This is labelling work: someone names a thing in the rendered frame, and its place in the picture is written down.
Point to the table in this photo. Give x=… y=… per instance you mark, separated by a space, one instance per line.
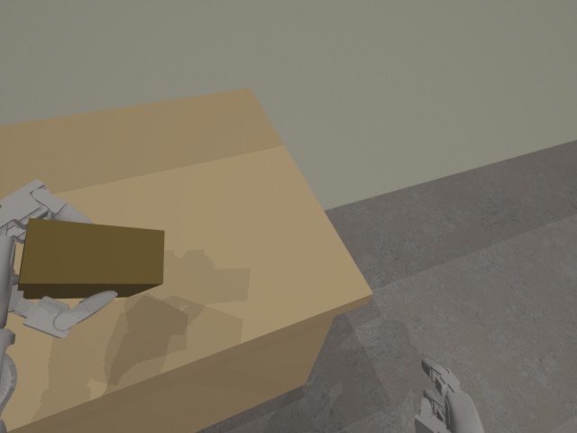
x=254 y=272

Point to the robot left hand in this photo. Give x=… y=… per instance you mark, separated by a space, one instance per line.
x=49 y=316

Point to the robot right hand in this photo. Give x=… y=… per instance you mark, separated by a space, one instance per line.
x=455 y=414

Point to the sponge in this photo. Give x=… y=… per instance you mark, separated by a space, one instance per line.
x=70 y=260

